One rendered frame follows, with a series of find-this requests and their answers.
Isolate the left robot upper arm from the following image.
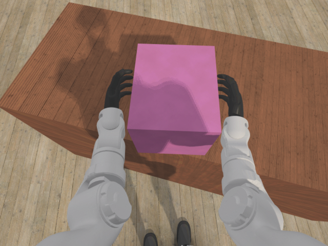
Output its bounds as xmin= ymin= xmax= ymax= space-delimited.
xmin=36 ymin=181 xmax=132 ymax=246

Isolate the right robot hand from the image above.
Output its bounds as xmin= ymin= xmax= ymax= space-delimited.
xmin=217 ymin=74 xmax=243 ymax=117

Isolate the left robot forearm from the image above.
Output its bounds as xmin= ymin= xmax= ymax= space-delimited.
xmin=74 ymin=108 xmax=126 ymax=196

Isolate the left robot foot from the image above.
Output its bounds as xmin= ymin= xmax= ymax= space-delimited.
xmin=143 ymin=233 xmax=158 ymax=246

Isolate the right robot upper arm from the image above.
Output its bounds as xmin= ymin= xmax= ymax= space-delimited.
xmin=218 ymin=186 xmax=328 ymax=246

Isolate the pedestal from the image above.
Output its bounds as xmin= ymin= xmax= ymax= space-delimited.
xmin=0 ymin=2 xmax=328 ymax=222

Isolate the robot foot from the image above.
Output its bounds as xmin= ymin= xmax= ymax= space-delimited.
xmin=143 ymin=233 xmax=158 ymax=246
xmin=177 ymin=220 xmax=191 ymax=246

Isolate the carton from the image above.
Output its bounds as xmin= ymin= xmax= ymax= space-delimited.
xmin=127 ymin=44 xmax=221 ymax=155

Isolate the right robot forearm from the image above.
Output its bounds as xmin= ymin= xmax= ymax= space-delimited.
xmin=220 ymin=116 xmax=273 ymax=203

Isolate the right robot foot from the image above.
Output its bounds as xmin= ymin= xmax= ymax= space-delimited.
xmin=177 ymin=220 xmax=191 ymax=246

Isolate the left robot hand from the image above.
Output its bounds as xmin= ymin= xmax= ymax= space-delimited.
xmin=104 ymin=69 xmax=133 ymax=109

